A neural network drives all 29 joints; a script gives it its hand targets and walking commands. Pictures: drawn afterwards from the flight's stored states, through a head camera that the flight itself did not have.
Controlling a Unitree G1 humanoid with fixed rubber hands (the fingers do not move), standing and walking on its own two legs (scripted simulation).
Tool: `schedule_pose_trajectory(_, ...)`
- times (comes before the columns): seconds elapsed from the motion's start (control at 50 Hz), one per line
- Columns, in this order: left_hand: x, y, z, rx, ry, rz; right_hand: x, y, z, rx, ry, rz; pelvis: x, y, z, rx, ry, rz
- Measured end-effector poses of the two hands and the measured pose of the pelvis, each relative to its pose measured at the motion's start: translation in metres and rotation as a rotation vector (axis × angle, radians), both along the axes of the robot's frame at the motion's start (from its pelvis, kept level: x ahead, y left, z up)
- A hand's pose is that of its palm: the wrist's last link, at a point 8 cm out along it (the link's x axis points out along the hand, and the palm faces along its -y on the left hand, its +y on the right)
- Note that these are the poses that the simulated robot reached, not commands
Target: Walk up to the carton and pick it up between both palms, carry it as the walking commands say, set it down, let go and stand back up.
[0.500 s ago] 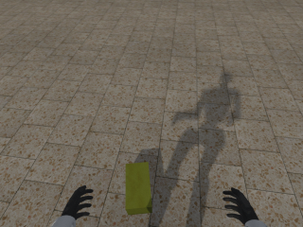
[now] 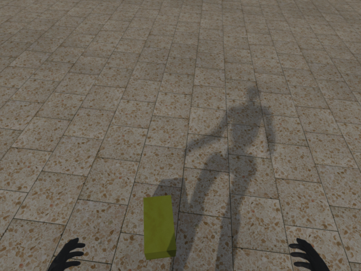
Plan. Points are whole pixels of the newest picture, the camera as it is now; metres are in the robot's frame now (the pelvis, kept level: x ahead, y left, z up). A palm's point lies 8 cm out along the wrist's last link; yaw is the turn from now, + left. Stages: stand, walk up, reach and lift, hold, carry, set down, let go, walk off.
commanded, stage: stand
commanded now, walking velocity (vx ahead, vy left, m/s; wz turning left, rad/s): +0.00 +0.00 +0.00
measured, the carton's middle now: (159, 226) +0.42 +0.10 -0.70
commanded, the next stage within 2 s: none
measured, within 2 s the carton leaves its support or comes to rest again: neither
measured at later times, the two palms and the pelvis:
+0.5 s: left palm out of the picture +0.11 +0.30 -0.10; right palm out of the picture +0.10 -0.30 -0.08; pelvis -0.01 +0.01 +0.01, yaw -1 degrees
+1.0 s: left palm out of the picture +0.08 +0.30 -0.10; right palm out of the picture +0.07 -0.31 -0.09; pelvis -0.02 +0.00 +0.01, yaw -1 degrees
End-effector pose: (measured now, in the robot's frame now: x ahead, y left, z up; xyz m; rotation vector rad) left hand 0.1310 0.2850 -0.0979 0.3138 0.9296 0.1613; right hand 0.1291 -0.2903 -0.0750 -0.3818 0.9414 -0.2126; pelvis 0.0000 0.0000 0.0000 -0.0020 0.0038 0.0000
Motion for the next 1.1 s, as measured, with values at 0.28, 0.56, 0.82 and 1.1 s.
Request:
schedule_pose_trajectory(0.28,-0.003,0.009,0.0,0.021,0.038,-0.004,-0.011,0.003,-0.007,0.015,0.042,-0.036,0.001,0.007,0.003,0.005,-0.015,-0.011)
schedule_pose_trajectory(0.56,-0.027,0.013,-0.003,0.03,0.093,0.002,-0.033,-0.007,-0.008,0.009,0.085,-0.06,-0.01,0.005,0.006,0.003,-0.032,-0.015)
schedule_pose_trajectory(0.82,-0.046,0.016,-0.003,0.037,0.133,0.011,-0.05,-0.013,-0.01,0.009,0.118,-0.07,-0.019,0.004,0.008,0.001,-0.041,-0.014)
schedule_pose_trajectory(1.1,-0.057,0.02,-0.003,0.043,0.157,0.023,-0.059,-0.017,-0.011,0.006,0.141,-0.073,-0.024,0.003,0.009,0.0,-0.045,-0.01)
